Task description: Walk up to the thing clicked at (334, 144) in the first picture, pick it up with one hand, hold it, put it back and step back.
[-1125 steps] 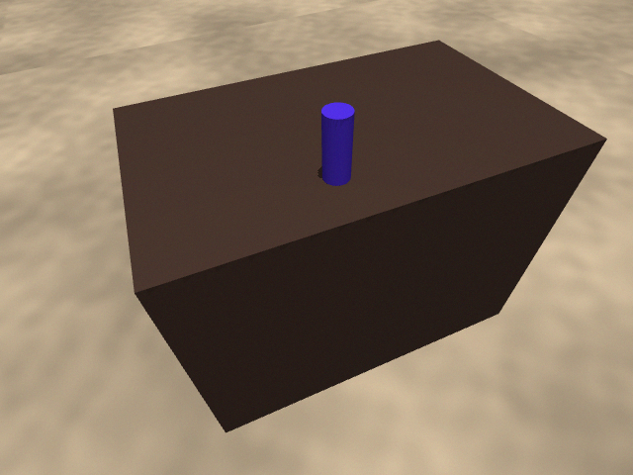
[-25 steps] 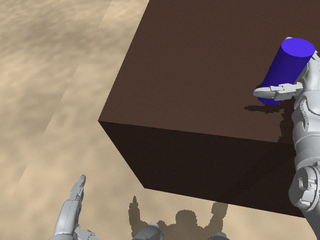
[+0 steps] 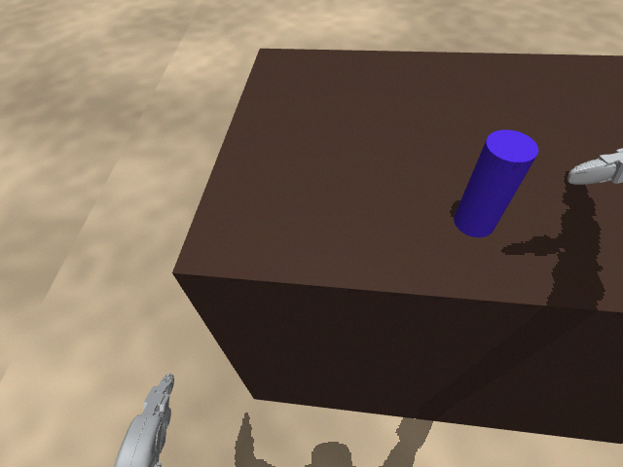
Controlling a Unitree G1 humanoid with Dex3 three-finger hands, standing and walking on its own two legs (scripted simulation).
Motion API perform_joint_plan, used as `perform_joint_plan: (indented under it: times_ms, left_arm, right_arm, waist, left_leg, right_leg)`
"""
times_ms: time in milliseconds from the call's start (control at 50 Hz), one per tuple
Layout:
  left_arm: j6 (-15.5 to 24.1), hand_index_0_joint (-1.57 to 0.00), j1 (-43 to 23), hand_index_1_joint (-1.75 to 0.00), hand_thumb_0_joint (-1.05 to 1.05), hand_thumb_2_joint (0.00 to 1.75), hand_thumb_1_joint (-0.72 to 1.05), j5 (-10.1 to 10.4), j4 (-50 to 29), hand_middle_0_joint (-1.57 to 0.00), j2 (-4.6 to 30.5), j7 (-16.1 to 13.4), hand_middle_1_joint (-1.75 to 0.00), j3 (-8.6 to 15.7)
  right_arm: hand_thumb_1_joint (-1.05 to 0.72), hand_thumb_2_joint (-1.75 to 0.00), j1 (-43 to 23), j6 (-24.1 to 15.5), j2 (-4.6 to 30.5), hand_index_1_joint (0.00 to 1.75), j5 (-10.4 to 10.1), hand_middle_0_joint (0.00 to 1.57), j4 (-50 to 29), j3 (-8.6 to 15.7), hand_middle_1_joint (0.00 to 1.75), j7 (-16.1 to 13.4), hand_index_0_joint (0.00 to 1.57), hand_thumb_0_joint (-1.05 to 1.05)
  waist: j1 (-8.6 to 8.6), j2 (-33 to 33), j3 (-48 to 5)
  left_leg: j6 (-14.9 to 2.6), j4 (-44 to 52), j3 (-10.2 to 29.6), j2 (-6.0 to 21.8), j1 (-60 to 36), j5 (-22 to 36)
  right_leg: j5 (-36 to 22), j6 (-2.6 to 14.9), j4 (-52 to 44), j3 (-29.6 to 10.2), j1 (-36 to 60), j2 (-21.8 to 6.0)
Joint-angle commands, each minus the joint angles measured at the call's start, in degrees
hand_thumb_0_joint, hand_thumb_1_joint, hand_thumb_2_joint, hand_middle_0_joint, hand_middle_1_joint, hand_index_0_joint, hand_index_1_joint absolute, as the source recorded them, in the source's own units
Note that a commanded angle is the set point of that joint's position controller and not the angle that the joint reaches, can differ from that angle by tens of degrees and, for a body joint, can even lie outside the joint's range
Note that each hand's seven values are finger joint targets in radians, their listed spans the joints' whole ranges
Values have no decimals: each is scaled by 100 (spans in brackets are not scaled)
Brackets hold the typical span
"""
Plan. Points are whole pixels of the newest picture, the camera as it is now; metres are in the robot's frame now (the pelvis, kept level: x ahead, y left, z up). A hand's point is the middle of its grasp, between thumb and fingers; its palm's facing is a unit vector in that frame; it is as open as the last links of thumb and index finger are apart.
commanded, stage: sink last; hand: right
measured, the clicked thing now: (490, 188) +0.49 -0.18 +0.08
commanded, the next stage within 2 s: home in 1.06 s
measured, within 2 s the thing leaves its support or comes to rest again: neither
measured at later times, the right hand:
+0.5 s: hand out of the picture +0.30 -0.27 +0.15, palm faces +0.31 +0.88 -0.35, open 17.4 cm
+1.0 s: hand out of the picture +0.14 -0.25 +0.17, palm faces +0.46 +0.78 -0.41, open 17.5 cm
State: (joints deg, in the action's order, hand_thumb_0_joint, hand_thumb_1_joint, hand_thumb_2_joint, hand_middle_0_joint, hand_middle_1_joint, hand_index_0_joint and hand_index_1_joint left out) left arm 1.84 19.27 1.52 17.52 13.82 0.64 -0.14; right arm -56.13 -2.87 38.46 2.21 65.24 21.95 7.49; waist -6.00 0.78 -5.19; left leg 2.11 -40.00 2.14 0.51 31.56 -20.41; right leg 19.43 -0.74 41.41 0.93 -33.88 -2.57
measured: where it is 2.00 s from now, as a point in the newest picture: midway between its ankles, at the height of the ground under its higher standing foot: outside the picture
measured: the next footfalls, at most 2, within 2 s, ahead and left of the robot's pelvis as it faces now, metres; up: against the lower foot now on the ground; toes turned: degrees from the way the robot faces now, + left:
none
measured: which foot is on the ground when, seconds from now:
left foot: down 0.00-1.00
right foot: down 0.00-1.00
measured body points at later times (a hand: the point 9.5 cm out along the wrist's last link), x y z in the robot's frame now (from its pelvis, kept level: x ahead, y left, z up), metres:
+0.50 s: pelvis +0.03 +0.00 +0.01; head +0.03 +0.01 +0.46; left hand +0.18 +0.25 -0.06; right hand +0.28 -0.32 +0.17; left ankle -0.01 +0.14 -0.71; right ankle +0.00 -0.13 -0.71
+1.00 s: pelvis -0.03 +0.02 +0.00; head -0.04 +0.05 +0.45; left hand +0.15 +0.28 -0.06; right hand +0.11 -0.29 +0.19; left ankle -0.01 +0.14 -0.71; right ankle +0.00 -0.13 -0.71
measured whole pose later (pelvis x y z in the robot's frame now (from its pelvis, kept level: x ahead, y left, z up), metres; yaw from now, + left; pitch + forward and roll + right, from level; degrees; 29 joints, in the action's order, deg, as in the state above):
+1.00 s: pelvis -0.03 +0.02 +0.00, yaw -3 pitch -1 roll -1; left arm 2.0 22.4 2.2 20.7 13.1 -3.2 10.2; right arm 28.5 -9.7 18.4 -5.7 -22.2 22.7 -0.8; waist 3.6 3.5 -1.8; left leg 0.8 -40.9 -1.0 2.1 18.9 -21.4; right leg 17.3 -1.8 39.0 -1.9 -21.1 -0.9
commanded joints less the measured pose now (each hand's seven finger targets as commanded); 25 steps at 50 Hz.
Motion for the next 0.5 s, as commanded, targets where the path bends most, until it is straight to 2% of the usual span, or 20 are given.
perform_joint_plan:
  times_ms: [0,20,80,120,160,180,200,220,240,260,280,300,320,340,360,380,400,420,440,480]
  left_arm:
    - [198,-6,131,-5,0,6,-54,74,-930,-5,867,40,-5,503]
    - [210,-6,-22,-4,0,4,-52,79,-1006,-5,950,36,-5,531]
    - [231,-5,-314,-4,0,6,-54,54,-696,-5,784,33,-4,506]
    - [295,-5,-605,-5,0,7,-55,67,-759,-5,808,22,-4,602]
    - [366,-4,-646,-5,0,7,-56,78,-840,-5,607,12,-5,454]
    - [382,-4,-541,-6,0,8,-56,99,-811,-5,544,4,-5,394]
    - [352,-4,-163,-6,0,8,-57,119,-728,-5,662,-8,-5,574]
    - [286,-4,226,-6,0,8,-56,122,-551,-5,966,-42,-5,891]
    - [250,-4,198,-6,0,8,-56,129,-638,-5,728,6,-5,662]
    - [236,-4,190,-6,0,8,-56,146,-928,-5,751,25,-5,739]
    - [172,-5,263,-6,0,7,-55,173,-905,-5,848,26,-6,861]
    - [104,-5,373,-6,0,6,-55,227,-750,-5,722,54,-6,801]
    - [-17,-5,607,-6,0,6,-55,263,-619,-5,957,49,-5,1078]
    - [-82,-5,533,-5,0,6,-55,274,-555,-5,677,121,-5,874]
    - [-130,-5,622,-6,0,6,-55,297,-370,-5,789,143,-5,1166]
    - [-186,-5,667,-6,0,7,-55,304,-320,-6,1036,129,-6,1453]
    - [-224,-5,574,-6,0,6,-55,319,-378,-5,876,161,-5,1290]
    - [-263,-5,468,-6,0,6,-55,308,-347,-6,799,185,-5,1236]
    - [-279,-5,304,-6,0,6,-55,293,-250,-6,792,183,-6,1304]
    - [-255,-5,-171,-6,0,7,-55,239,-572,-5,987,94,-5,1439]
  right_arm:
    - [52,-5,-2377,-423,2436,5,38,6,-1893,535,5,-375,6,0]
    - [54,-5,-1959,-400,2541,5,44,6,-1719,719,5,-440,6,0]
    - [57,-4,-1644,-444,1897,5,-24,6,-2199,473,5,-536,6,0]
    - [58,-4,-1491,-473,1422,5,-91,6,-2653,237,5,-573,6,0]
    - [58,-4,-1245,-530,1035,5,-168,6,-3392,-50,5,-580,6,0]
    - [57,-4,-469,-492,998,5,-177,6,-3328,-1,5,-606,6,0]
    - [57,-5,479,-469,962,5,-221,6,-3417,97,5,-623,6,0]
    - [56,-5,1404,-431,1184,5,-265,6,-3749,377,5,-635,6,0]
    - [57,-4,1419,-417,660,5,-327,6,-4392,7,5,-570,6,0]
    - [54,-5,1675,-412,503,5,-390,6,-5001,-48,5,-532,6,0]
    - [53,-5,2133,-359,605,5,-453,6,-5497,150,5,-550,6,0]
    - [52,-5,2635,-321,617,5,-505,6,-5866,264,5,-561,6,0]
    - [51,-5,3593,-244,804,5,-555,6,-6103,579,5,-596,6,0]
    - [52,-5,3435,-240,255,5,-613,6,-6801,153,5,-540,6,0]
    - [52,-5,3378,-249,294,5,-660,6,-7484,284,5,-534,6,0]
    - [52,-5,3702,-209,566,5,-675,6,-7823,660,5,-578,6,0]
    - [53,-5,4361,-146,510,5,-697,6,-8059,754,5,-582,6,0]
    - [52,-5,4702,-120,233,5,-717,6,-8349,634,5,-579,6,0]
    - [53,-5,4531,-164,190,5,-744,6,-8991,652,5,-590,6,0]
    - [55,-5,5043,-192,126,5,-744,6,-9330,770,5,-673,6,0]
  waist:
    - [321,541,-2647]
    - [406,701,-2630]
    - [477,1247,-2459]
    - [445,1291,-2762]
    - [480,1393,-2901]
    - [530,1225,-2643]
    - [528,912,-2457]
    - [529,733,-2256]
    - [513,748,-2266]
    - [517,666,-2290]
    - [597,646,-2087]
    - [689,576,-1709]
    - [685,418,-1303]
    - [619,418,-1276]
    - [605,600,-1342]
    - [614,682,-1356]
    - [707,621,-1083]
    - [690,608,-928]
    - [725,678,-979]
    - [755,488,-1010]
  left_leg:
    - [-136,448,-344,-129,-1157,2235]
    - [-167,472,-352,-136,-1098,2106]
    - [-248,553,-381,-157,-902,2003]
    - [-287,532,-436,-220,-833,2106]
    - [-313,511,-488,-256,-802,2254]
    - [-309,515,-530,-275,-833,2275]
    - [-268,531,-529,-259,-970,2547]
    - [-250,509,-534,-233,-1097,2720]
    - [-245,479,-543,-240,-1142,2795]
    - [-224,495,-552,-225,-1201,2862]
    - [-233,527,-572,-231,-1233,2782]
    - [-238,570,-597,-234,-1240,2609]
    - [-231,648,-590,-213,-1243,2510]
    - [-224,625,-590,-217,-1274,2530]
    - [-214,627,-576,-191,-1278,2589]
    - [-204,646,-578,-186,-1242,2639]
    - [-198,679,-578,-164,-1285,2641]
    - [-202,669,-557,-157,-1318,2611]
    - [-197,642,-537,-126,-1375,2656]
    - [-184,644,-516,-113,-1508,2484]
  right_leg:
    - [-2156,53,-376,162,1769,214]
    - [-2187,29,-385,143,1831,200]
    - [-2441,-30,-403,122,2098,153]
    - [-3037,-66,-321,48,2475,59]
    - [-3621,-98,-236,-1,2807,9]
    - [-3697,-104,-256,-5,2722,0]
    - [-3694,-56,-256,51,2600,29]
    - [-3563,-43,-320,83,2444,58]
    - [-3719,-41,-351,87,2487,52]
    - [-3844,-28,-339,93,2599,51]
    - [-3803,-35,-404,93,2536,62]
    - [-3583,-30,-490,122,2367,78]
    - [-3218,11,-588,172,2163,111]
    - [-3158,25,-628,177,2141,96]
    - [-3245,31,-620,169,2257,100]
    - [-3438,32,-608,159,2402,94]
    - [-3378,47,-618,168,2252,116]
    - [-3213,49,-648,181,2159,129]
    - [-3111,55,-652,179,2161,135]
    - [-2760,65,-709,145,2131,137]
